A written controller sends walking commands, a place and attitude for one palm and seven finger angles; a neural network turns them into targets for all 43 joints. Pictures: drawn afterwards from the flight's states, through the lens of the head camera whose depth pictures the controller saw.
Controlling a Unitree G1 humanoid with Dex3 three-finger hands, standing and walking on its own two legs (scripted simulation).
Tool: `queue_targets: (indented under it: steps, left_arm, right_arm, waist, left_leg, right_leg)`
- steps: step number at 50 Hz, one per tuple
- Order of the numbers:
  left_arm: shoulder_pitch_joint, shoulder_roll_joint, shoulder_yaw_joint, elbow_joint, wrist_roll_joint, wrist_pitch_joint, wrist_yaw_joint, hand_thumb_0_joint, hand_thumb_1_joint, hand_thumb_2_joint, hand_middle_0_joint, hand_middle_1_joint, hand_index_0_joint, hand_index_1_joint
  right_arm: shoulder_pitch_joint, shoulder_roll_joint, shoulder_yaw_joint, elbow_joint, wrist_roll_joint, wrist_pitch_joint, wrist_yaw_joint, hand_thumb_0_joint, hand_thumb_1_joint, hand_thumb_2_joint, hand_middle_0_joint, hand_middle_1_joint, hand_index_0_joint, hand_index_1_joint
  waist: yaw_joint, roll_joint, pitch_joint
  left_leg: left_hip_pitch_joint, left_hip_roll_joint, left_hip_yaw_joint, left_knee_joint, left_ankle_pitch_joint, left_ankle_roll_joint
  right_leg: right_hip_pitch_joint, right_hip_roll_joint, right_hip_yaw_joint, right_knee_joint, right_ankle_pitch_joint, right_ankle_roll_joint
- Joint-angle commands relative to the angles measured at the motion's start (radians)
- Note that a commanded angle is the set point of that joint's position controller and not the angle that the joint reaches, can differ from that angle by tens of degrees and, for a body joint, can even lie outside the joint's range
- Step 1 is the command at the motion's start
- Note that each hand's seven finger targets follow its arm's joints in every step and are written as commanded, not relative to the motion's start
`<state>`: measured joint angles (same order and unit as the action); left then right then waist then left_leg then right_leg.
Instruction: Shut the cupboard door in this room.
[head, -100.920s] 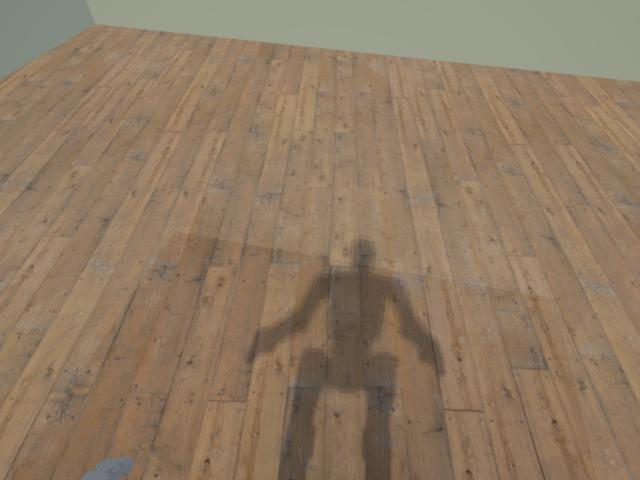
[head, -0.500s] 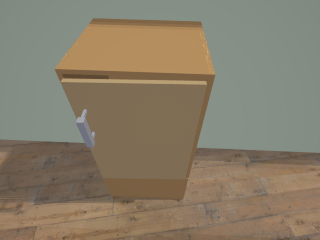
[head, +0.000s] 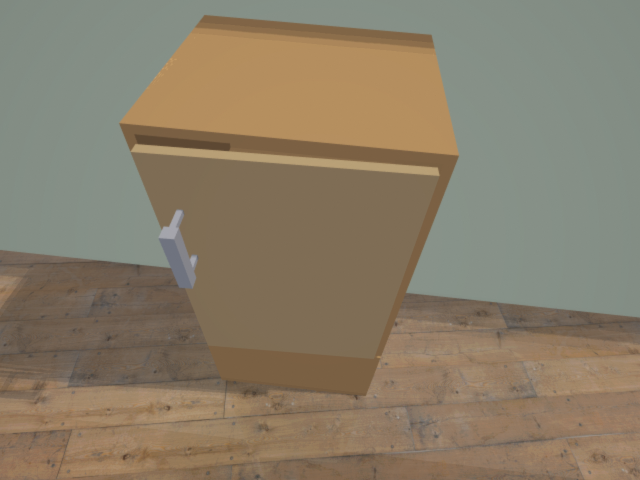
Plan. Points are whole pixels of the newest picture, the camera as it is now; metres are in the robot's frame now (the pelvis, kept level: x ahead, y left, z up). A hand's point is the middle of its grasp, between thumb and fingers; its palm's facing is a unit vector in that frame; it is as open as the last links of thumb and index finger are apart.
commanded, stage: look again from close up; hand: left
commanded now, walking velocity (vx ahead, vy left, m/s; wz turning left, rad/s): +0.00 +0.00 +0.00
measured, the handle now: (183, 249) +0.44 +0.26 -0.03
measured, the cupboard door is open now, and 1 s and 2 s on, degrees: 2 2 2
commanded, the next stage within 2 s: raise the hand and make a fist in 0.52 s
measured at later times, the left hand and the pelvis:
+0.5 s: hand out of the picture +0.05 +0.25 -0.18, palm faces -0.01 -0.97 -0.26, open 7.4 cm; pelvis -0.01 +0.05 -0.01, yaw -1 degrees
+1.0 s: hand out of the picture +0.12 +0.21 -0.08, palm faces -0.04 -1.00 +0.00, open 6.4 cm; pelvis -0.10 +0.03 -0.10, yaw +0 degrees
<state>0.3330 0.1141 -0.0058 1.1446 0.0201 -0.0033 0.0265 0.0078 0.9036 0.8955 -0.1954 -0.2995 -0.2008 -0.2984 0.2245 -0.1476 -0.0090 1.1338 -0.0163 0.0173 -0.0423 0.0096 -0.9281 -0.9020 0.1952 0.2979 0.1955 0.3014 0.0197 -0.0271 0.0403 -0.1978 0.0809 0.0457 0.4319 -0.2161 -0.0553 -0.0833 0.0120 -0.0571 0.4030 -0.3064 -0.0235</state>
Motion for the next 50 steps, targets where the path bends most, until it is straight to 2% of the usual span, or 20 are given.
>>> queue_targets:
  steps: [1,4,6,9,14,30,31,32,33,34,35,36,38,39,41,43,45,47,49,50]
  left_arm:
    - [0.046,0.161,0.028,-0.085,0.002,-0.026,0.017,0.0,0.9,0.9,-0.2,-0.3,-0.2,-0.3]
    - [0.038,0.17,0.025,-0.106,0.005,-0.034,0.019,0.0,0.9,0.9,-0.2,-0.3,-0.2,-0.3]
    - [0.032,0.17,0.032,-0.114,0.004,-0.031,0.022,0.0,0.9,0.9,-0.2,-0.3,-0.2,-0.3]
    - [0.045,0.167,0.028,-0.136,0.006,-0.023,0.029,0.0,0.9,0.9,-0.2,-0.3,-0.2,-0.3]
    - [0.03,0.176,0.033,-0.176,0.003,-0.002,0.031,0.0,0.9,0.9,-0.2,-0.3,-0.2,-0.3]
    - [-0.029,0.196,0.028,-0.184,0.001,0.008,0.015,0.0,0.9,0.9,-0.2,-0.3,-0.2,-0.3]
    - [0.019,0.197,0.023,-0.165,0.009,-0.013,0.048,0.0,0.9,0.9,-0.2,-0.3,-0.2,-0.3]
    - [-0.924,0.904,0.581,-1.795,-0.08,-0.286,0.067,0.0,0.9,0.9,-0.2,-0.3,-0.2,-0.3]
    - [-0.05,0.245,0.071,-1.325,-0.12,-0.19,0.028,0.0,0.9,0.9,-0.218,-0.32,-0.218,-0.32]
    - [-0.07,0.253,0.122,-1.395,-0.165,-0.157,0.068,0.0,0.9,0.9,-0.237,-0.34,-0.237,-0.34]
    - [0.118,-0.018,-0.018,-1.165,-0.162,-0.066,0.05,0.0,0.9,0.9,-0.255,-0.36,-0.255,-0.36]
    - [-0.115,0.051,-0.007,-1.306,-0.174,-0.115,0.047,0.0,0.9,0.9,-0.273,-0.38,-0.273,-0.38]
    - [-0.067,0.111,0.089,-1.107,-0.17,-0.223,0.02,0.0,0.9,0.9,-0.31,-0.42,-0.31,-0.42]
    - [0.029,0.113,0.138,-0.983,-0.174,-0.284,-0.014,0.0,0.9,0.9,-0.328,-0.44,-0.328,-0.44]
    - [0.112,0.072,0.149,-0.855,-0.209,-0.451,-0.128,0.0,0.9,0.9,-0.365,-0.48,-0.365,-0.48]
    - [0.116,0.114,0.182,-0.83,-0.256,-0.602,-0.269,0.0,0.9,0.9,-0.402,-0.52,-0.402,-0.52]
    - [0.109,0.225,0.276,-0.861,-0.295,-0.664,-0.386,0.0,0.9,0.9,-0.438,-0.56,-0.438,-0.56]
    - [0.057,0.285,0.313,-1.007,-0.324,-0.626,-0.415,0.0,0.9,0.9,-0.475,-0.6,-0.475,-0.6]
    - [-0.019,0.343,0.357,-1.158,-0.353,-0.575,-0.385,0.0,0.9,0.9,-0.512,-0.64,-0.512,-0.64]
    - [-0.059,0.314,0.327,-1.254,-0.364,-0.562,-0.363,0.0,0.9,0.9,-0.53,-0.66,-0.53,-0.66]
  right_arm:
    - [0.023,-0.099,-0.037,-0.109,-0.009,-0.03,0.005,0.0,-0.9,-0.9,0.2,0.3,0.2,0.3]
    - [0.043,-0.089,-0.026,-0.151,-0.003,-0.025,0.008,0.0,-0.9,-0.9,0.2,0.3,0.2,0.3]
    - [0.038,-0.1,-0.031,-0.16,-0.004,-0.026,0.01,0.0,-0.9,-0.9,0.2,0.3,0.2,0.3]
    - [0.065,-0.11,-0.026,-0.156,-0.002,-0.033,0.01,0.0,-0.9,-0.9,0.2,0.3,0.2,0.3]
    - [0.058,-0.153,-0.033,-0.155,0.0,-0.025,0.008,0.0,-0.9,-0.9,0.2,0.3,0.2,0.3]
    - [0.003,-0.166,-0.028,-0.151,0.004,-0.017,0.028,0.0,-0.9,-0.9,0.2,0.3,0.2,0.3]
    - [-0.013,-0.194,-0.025,-0.204,0.01,-0.034,0.026,0.0,-0.9,-0.9,0.2,0.3,0.2,0.3]
    - [0.021,-0.36,-0.076,-0.449,0.014,-0.229,-0.05,0.0,-0.9,-0.9,0.2,0.3,0.2,0.3]
    - [-0.039,-0.221,-0.006,-0.465,0.085,-0.302,-0.076,0.0,-0.9,-0.9,0.2,0.3,0.2,0.3]
    - [-0.028,-0.229,-0.013,-0.439,0.061,-0.331,-0.065,0.0,-0.9,-0.9,0.2,0.3,0.2,0.3]
    - [-0.023,-0.171,-0.018,-0.409,0.062,-0.345,-0.03,0.0,-0.9,-0.9,0.2,0.3,0.2,0.3]
    - [-0.004,-0.224,-0.04,-0.469,0.062,-0.365,-0.011,0.0,-0.9,-0.9,0.2,0.3,0.2,0.3]
    - [-0.046,-0.219,-0.037,-0.493,0.046,-0.387,-0.009,0.0,-0.9,-0.9,0.2,0.3,0.2,0.3]
    - [-0.036,-0.223,-0.051,-0.506,0.049,-0.386,-0.002,0.0,-0.9,-0.9,0.2,0.3,0.2,0.3]
    - [-0.053,-0.214,-0.062,-0.548,0.021,-0.394,0.024,0.0,-0.9,-0.9,0.2,0.3,0.2,0.3]
    - [-0.063,-0.226,-0.08,-0.593,0.014,-0.395,0.041,0.0,-0.9,-0.9,0.2,0.3,0.2,0.3]
    - [-0.076,-0.236,-0.086,-0.677,0.03,-0.389,0.052,0.0,-0.9,-0.9,0.2,0.3,0.2,0.3]
    - [-0.116,-0.242,-0.077,-0.765,0.043,-0.376,0.041,0.0,-0.9,-0.9,0.2,0.3,0.2,0.3]
    - [-0.116,-0.242,-0.067,-0.8,0.046,-0.356,0.02,0.0,-0.9,-0.9,0.2,0.3,0.2,0.3]
    - [-0.128,-0.235,-0.059,-0.822,0.05,-0.351,0.01,0.0,-0.9,-0.9,0.2,0.3,0.2,0.3]
  waist:
    - [-0.027,0.209,-0.018]
    - [-0.028,-0.042,-0.078]
    - [-0.025,-0.156,-0.053]
    - [-0.019,-0.075,-0.079]
    - [-0.015,0.09,-0.025]
    - [-0.019,0.033,0.039]
    - [-0.003,-0.088,0.039]
    - [-0.117,-0.003,-0.372]
    - [-0.018,0.381,-0.523]
    - [-0.006,0.297,-0.523]
    - [-0.05,0.22,-0.323]
    - [-0.081,0.199,-0.153]
    - [-0.099,0.061,0.069]
    - [-0.071,0.003,0.1]
    - [-0.021,-0.207,0.013]
    - [0.012,-0.26,-0.111]
    - [0.057,-0.103,-0.229]
    - [0.084,0.067,-0.334]
    - [0.078,0.143,-0.354]
    - [0.062,0.161,-0.363]
  left_leg:
    - [0.036,0.028,-0.042,0.089,0.151,0.062]
    - [-0.032,0.001,-0.021,0.14,0.064,0.06]
    - [-0.082,-0.017,-0.012,0.149,0.031,0.06]
    - [-0.028,-0.002,-0.003,0.13,0.244,0.07]
    - [0.032,0.053,-0.051,0.119,0.452,0.089]
    - [-0.046,0.029,-0.086,-0.06,-0.045,0.09]
    - [-0.079,0.049,-0.066,0.15,0.206,0.071]
    - [0.251,-0.003,-0.117,0.219,0.352,0.078]
    - [0.358,0.026,-0.158,0.144,0.47,0.041]
    - [0.264,0.01,-0.127,0.068,0.51,-0.01]
    - [0.111,0.008,-0.142,0.031,0.28,0.005]
    - [-0.055,-0.008,-0.153,0.039,-0.03,0.021]
    - [-0.293,-0.063,-0.144,0.123,-0.305,0.038]
    - [-0.354,-0.076,-0.132,0.177,-0.302,0.033]
    - [-0.487,-0.078,-0.104,0.335,-0.284,0.028]
    - [-0.586,-0.089,-0.069,0.466,-0.28,0.028]
    - [-0.643,-0.107,-0.042,0.54,-0.298,0.035]
    - [-0.64,-0.114,-0.04,0.534,-0.408,0.047]
    - [-0.655,-0.105,-0.069,0.522,-0.503,0.051]
    - [-0.648,-0.103,-0.073,0.533,-0.513,0.056]
  right_leg:
    - [-0.184,-0.133,0.131,-0.013,0.178,-0.029]
    - [-0.096,-0.164,0.149,0.004,0.388,-0.036]
    - [-0.066,-0.173,0.128,0.029,0.528,-0.033]
    - [-0.037,-0.149,0.085,0.122,0.685,-0.018]
    - [-0.135,-0.101,0.048,0.125,0.322,0.003]
    - [-0.167,-0.106,0.063,0.034,0.033,0.023]
    - [-0.166,-0.145,0.119,0.019,0.33,0.023]
    - [-0.206,-0.048,-0.008,0.28,0.381,-0.005]
    - [-0.345,-0.027,-0.057,0.379,0.092,0.02]
    - [-0.281,-0.004,-0.056,0.325,0.046,0.003]
    - [-0.383,-0.017,-0.048,0.295,-0.011,0.024]
    - [-0.395,-0.021,-0.042,0.28,-0.009,0.016]
    - [-0.534,-0.014,-0.059,0.233,-0.111,0.013]
    - [-0.587,-0.011,-0.06,0.25,-0.165,0.007]
    - [-0.726,0.0,-0.069,0.381,-0.276,0.002]
    - [-0.771,-0.013,-0.017,0.456,-0.375,-0.008]
    - [-0.737,-0.029,0.065,0.496,-0.424,-0.021]
    - [-0.745,-0.027,0.099,0.525,-0.502,-0.017]
    - [-0.764,-0.018,0.119,0.534,-0.544,-0.014]
    - [-0.772,-0.018,0.131,0.529,-0.553,-0.011]
